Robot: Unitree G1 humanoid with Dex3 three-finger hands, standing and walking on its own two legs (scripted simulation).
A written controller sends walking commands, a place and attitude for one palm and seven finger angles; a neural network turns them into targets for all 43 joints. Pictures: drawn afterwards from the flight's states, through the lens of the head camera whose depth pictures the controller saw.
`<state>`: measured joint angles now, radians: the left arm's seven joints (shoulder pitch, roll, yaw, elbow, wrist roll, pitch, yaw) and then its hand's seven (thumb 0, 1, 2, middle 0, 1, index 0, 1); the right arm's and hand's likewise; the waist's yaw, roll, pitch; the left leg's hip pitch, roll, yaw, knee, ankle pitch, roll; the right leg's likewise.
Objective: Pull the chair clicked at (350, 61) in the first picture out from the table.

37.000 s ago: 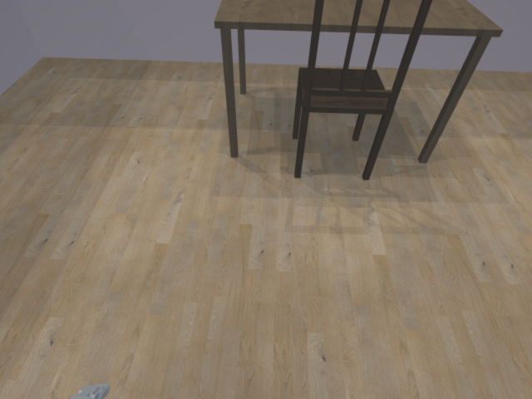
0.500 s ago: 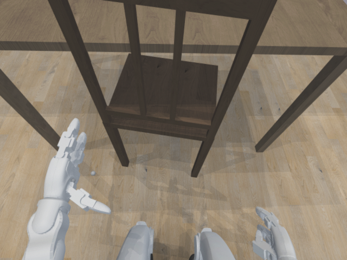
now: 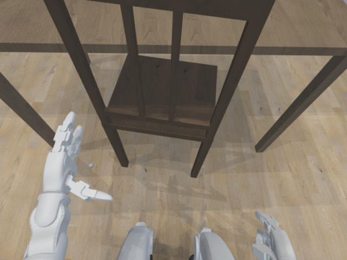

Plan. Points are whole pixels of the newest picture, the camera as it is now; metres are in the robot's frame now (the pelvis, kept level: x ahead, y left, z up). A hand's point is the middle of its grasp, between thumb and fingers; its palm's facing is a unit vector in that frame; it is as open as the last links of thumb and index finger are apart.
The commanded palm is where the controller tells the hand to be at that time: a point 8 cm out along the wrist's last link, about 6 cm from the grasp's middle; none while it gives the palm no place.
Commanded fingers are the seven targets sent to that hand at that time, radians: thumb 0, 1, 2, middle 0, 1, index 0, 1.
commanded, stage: aim the fingers beside a spindle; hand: left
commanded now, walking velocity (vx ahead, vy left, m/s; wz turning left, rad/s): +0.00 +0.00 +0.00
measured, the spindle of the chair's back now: (136, 74) +0.55 +0.12 +0.06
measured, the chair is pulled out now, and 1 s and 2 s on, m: -0.05 -0.05 -0.05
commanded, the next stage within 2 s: none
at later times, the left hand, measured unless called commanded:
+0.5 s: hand (97, 159) +0.33 +0.18 +0.02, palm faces +0.03 -1.00 -0.02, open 16.9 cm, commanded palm +0.31 +0.23 +0.02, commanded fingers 0.00 -0.50 0.30 -0.06 -0.08 -0.06 -0.08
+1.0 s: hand (100, 158) +0.33 +0.17 +0.03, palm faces +0.03 -1.00 -0.02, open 16.9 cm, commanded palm +0.31 +0.23 +0.02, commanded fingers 0.00 -0.50 0.30 -0.06 -0.08 -0.06 -0.08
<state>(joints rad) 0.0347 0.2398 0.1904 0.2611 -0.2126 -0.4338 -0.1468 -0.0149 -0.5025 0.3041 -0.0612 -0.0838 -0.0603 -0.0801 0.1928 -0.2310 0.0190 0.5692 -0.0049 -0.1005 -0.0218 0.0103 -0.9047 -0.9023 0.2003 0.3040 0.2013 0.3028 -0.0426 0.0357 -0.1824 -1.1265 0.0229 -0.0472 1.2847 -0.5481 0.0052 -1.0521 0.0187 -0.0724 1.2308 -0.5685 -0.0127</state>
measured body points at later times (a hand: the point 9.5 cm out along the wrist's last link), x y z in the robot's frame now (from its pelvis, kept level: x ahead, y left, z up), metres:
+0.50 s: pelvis +0.00 +0.00 +0.00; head +0.11 +0.02 +0.44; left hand +0.32 +0.24 +0.02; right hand +0.15 -0.24 -0.10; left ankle +0.03 +0.11 -0.62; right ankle +0.01 -0.12 -0.62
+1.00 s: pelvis +0.00 +0.01 +0.00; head +0.10 +0.02 +0.44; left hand +0.32 +0.23 +0.03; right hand +0.16 -0.24 -0.10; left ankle +0.03 +0.11 -0.62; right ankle +0.01 -0.12 -0.62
